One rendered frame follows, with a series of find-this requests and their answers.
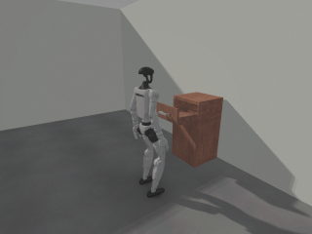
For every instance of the left robot forearm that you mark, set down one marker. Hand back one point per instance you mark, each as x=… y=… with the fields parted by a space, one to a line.
x=134 y=118

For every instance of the right robot hand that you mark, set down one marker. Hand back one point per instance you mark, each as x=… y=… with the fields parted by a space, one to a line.
x=163 y=142

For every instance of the robot right upper arm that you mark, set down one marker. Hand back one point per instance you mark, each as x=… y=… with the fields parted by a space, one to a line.
x=153 y=95

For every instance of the right robot forearm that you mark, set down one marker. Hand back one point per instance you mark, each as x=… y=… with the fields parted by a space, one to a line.
x=156 y=125

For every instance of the left robot shin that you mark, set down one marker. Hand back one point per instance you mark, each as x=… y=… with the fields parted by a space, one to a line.
x=147 y=162

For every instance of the left robot hand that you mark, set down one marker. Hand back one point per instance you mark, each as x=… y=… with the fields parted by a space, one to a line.
x=135 y=131

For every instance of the right robot thigh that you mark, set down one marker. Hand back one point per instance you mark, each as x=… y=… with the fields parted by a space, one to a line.
x=153 y=138

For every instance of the handle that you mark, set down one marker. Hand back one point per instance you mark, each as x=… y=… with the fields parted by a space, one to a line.
x=162 y=112

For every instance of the robot left upper arm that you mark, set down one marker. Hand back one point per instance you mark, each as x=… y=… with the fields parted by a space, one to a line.
x=133 y=105

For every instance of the cabinet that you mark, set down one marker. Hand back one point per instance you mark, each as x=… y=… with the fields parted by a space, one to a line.
x=196 y=143

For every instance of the drawer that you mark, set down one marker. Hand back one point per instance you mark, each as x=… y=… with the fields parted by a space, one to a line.
x=178 y=115

